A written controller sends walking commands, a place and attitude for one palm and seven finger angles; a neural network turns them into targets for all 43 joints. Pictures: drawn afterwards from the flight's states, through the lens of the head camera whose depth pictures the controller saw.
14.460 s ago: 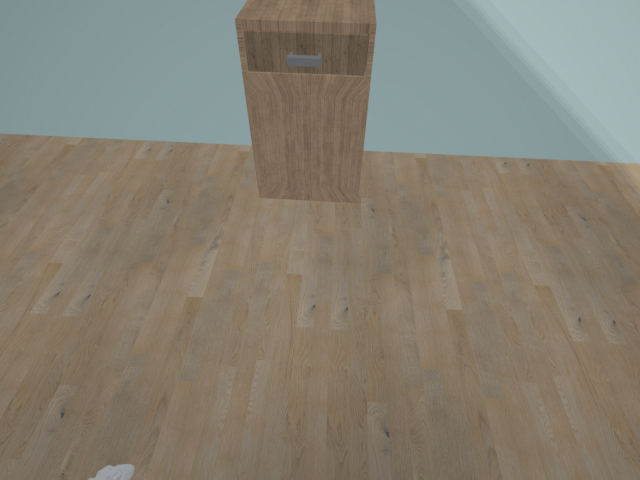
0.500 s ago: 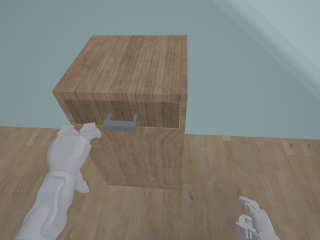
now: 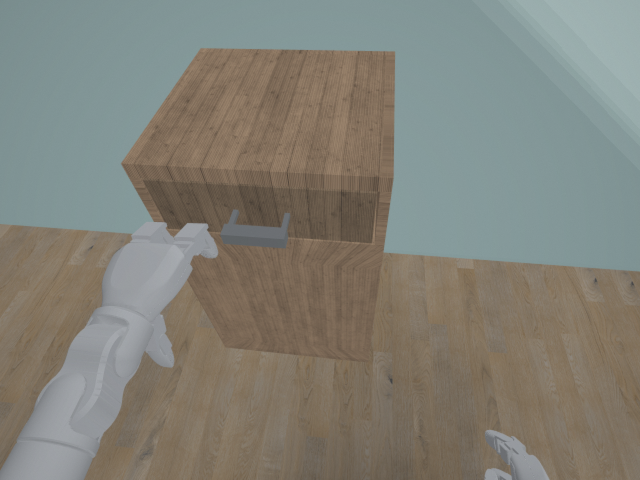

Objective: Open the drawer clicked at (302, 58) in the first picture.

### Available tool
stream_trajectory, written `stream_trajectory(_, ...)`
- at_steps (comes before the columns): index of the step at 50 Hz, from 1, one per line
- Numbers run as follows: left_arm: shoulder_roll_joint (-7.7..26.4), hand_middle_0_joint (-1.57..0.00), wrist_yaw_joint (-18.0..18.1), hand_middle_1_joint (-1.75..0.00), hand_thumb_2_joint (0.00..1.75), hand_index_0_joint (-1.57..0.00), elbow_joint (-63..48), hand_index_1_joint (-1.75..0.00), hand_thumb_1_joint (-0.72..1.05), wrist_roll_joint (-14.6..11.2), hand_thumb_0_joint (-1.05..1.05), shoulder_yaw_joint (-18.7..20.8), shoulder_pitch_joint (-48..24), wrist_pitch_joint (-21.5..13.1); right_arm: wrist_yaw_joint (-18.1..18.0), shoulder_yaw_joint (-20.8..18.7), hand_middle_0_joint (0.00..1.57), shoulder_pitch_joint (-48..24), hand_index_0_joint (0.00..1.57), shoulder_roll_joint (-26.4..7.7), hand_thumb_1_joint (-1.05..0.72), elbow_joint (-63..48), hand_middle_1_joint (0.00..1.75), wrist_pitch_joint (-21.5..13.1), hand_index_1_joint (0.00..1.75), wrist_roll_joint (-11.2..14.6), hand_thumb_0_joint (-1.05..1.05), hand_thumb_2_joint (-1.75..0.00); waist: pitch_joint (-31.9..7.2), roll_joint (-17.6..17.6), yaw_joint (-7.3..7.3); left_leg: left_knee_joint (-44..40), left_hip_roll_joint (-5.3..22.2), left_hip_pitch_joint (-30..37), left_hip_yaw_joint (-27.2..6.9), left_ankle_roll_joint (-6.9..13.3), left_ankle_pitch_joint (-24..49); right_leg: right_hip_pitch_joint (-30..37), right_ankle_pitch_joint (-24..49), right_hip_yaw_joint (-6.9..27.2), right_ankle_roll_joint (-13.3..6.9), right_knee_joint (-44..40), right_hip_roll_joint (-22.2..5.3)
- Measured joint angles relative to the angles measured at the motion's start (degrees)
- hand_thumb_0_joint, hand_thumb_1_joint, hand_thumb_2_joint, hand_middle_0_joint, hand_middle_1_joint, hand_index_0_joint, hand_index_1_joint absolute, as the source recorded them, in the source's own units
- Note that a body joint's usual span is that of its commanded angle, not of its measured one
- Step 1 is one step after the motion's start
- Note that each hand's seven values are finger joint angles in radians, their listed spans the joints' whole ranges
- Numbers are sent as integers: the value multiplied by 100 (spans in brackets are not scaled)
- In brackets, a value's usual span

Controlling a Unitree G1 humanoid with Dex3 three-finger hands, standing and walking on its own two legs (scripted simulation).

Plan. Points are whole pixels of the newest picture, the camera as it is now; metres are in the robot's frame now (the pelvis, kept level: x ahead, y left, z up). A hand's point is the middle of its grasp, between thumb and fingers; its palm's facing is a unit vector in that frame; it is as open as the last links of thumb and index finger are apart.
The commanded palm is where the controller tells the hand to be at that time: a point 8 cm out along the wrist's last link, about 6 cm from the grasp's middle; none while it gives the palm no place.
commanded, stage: raise the hand with hooked fingers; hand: left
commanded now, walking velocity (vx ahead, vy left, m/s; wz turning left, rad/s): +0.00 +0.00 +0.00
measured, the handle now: (257, 226) +0.54 +0.20 -0.07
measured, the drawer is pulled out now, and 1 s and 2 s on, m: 0.00 0.00 0.00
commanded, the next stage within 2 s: move the hooked fingers above the handle in 0.08 s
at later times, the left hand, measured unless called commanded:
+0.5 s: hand (194, 276) +0.33 +0.21 +0.06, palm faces +0.01 -0.07 -1.00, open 13.8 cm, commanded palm +0.32 +0.23 +0.11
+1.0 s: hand (214, 245) +0.41 +0.22 +0.03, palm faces +0.02 -0.03 -1.00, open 13.8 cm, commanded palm +0.38 +0.22 +0.08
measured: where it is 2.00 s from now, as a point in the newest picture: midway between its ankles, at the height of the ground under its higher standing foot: outside the picture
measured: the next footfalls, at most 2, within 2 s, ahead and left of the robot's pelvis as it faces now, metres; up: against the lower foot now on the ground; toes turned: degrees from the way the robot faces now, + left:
none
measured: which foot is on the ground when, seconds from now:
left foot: down 0.00-1.00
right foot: down 0.00-1.00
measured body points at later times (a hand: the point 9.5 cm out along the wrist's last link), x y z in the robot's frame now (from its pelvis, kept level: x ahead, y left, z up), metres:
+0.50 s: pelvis +0.00 -0.03 +0.00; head +0.04 -0.05 +0.44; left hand +0.33 +0.21 +0.11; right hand +0.18 -0.26 -0.12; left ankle -0.02 +0.09 -0.74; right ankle +0.01 -0.13 -0.74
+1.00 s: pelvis +0.01 -0.01 -0.02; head +0.07 -0.03 +0.43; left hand +0.40 +0.22 +0.08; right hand +0.11 -0.27 -0.15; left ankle -0.02 +0.09 -0.74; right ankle +0.01 -0.13 -0.74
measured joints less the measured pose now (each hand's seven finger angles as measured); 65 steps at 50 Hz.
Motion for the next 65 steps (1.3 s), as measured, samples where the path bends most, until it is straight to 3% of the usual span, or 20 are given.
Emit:
stream_trajectory(3, 14, -32, 247, -120, 30, -33, -25, -120, -49, 31, 0, 58, 0, -20, -10, -67, 20, -4, 20, -21, -91, 65, 30, -19, 30, 13, 2, -90, -28, 1, 18, 18, 11, -62, -18, -24, 5, -65, -9, -19, -18, 35, 9)
stream_trajectory(7, -10, -32, 417, -120, 30, -33, 80, -120, -49, 13, 0, 77, -109, 214, -10, -93, 20, -71, 20, -30, -91, 106, 30, -23, 30, 58, 2, -90, -88, 33, 19, 21, 26, -95, -36, -54, 10, -114, -28, -37, -46, 77, 23)
stream_trajectory(13, -89, -32, 215, -120, 30, -32, 359, -120, -49, -34, 0, -93, -218, 550, -50, -5, 20, -212, 20, -20, -91, 30, 30, 0, 30, 98, 2, -90, -154, 89, -30, -38, 63, -35, -41, -98, 24, -90, -47, -42, -93, 85, 61)
stream_trajectory(18, -62, -32, 64, -120, 30, -32, 803, -120, -49, 46, 0, -184, -493, 350, -139, 51, 20, -291, 20, 21, -91, -16, 30, -34, 30, 86, 1, -90, -146, 20, -54, 5, 105, -83, -67, -150, 4, -148, -87, -72, -147, 158, 101)
stream_trajectory(24, -15, -32, 243, -120, 30, -33, 1103, -120, -49, 122, 0, -24, -751, -55, -198, -16, 20, -247, 20, 30, -91, 18, 30, -96, 30, 63, 1, -90, -191, -39, -71, 126, 157, -245, -88, -199, -63, -304, -142, -97, -198, 261, 152)
stream_trajectory(33, 73, -32, 315, -120, 30, -32, 1829, -120, -49, 167, 0, 101, -1189, 56, -203, -147, 20, -33, 20, -62, -91, 108, 30, -54, 30, 85, 1, -90, -292, -55, -151, 370, 168, -625, -97, -202, -178, -666, -238, -110, -204, 469, 163)
stream_trajectory(38, -1, -32, 339, -120, 30, -32, 2017, -120, -49, 205, 0, -3, -1360, -174, -213, -217, 20, 105, 20, -87, -91, 163, 30, -30, 30, 54, 1, -90, -347, -63, -221, 536, 142, -830, -95, -170, -259, -855, -306, -108, -173, 606, 137)
stream_trajectory(42, -54, -32, 564, -120, 30, -33, 2273, -120, -49, 347, 0, -19, -1638, -342, -199, -250, 20, 185, 20, -47, -91, 204, 30, -14, 30, 49, 1, -90, -403, -106, -295, 693, 126, -1021, -74, -147, -330, -1043, -361, -88, -153, 745, 122)
stream_trajectory(48, -109, -32, 919, -120, 30, -32, 2822, -120, -49, 513, 0, 22, -2110, -113, -114, -277, 20, 296, 20, 9, -91, 227, 30, 35, 30, 65, 1, -90, -505, -92, -399, 867, 118, -1282, -9, -107, -402, -1306, -391, -26, -117, 880, 117)
stream_trajectory(54, -193, -32, 867, -120, 30, -32, 3428, -120, -49, 544, 0, -122, -2470, 182, -78, -246, 20, 437, 20, 27, -91, 226, 30, 111, 30, 90, 1, -90, -581, -52, -470, 913, 104, -1396, 53, -58, -426, -1427, -384, 37, -68, 903, 107)
stream_trajectory(59, -258, -32, 839, -120, 30, -32, 3694, -120, -48, 605, 0, -219, -2673, 9, -93, -254, 20, 566, 20, 50, -91, 213, 30, 128, 30, 65, 1, -90, -617, -86, -537, 988, 95, -1489, 50, -40, -455, -1502, -401, 34, -49, 948, 97)
stream_trajectory(65, -281, -32, 1212, -120, 30, -32, 4229, -120, -49, 841, 0, -202, -3200, -158, -73, -255, 20, 593, 20, 40, -91, 267, 30, 87, 30, 27, 1, -90, -628, -143, -655, 1232, 91, -1820, 30, -37, -519, -1810, -452, 9, -51, 1156, 91)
